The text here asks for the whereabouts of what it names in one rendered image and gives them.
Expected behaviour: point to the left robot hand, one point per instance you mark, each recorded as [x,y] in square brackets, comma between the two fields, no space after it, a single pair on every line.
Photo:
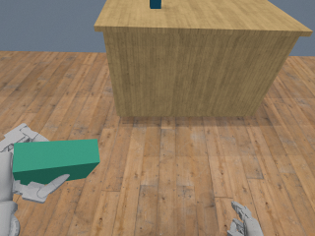
[33,192]

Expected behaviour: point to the sponge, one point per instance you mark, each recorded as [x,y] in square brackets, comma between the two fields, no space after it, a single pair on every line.
[42,162]

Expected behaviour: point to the left robot forearm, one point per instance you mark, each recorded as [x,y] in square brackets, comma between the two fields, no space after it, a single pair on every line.
[9,224]

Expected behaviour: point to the table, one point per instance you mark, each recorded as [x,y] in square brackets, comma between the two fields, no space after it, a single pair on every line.
[194,58]

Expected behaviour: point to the right robot hand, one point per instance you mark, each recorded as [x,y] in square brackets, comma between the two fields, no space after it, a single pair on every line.
[250,225]

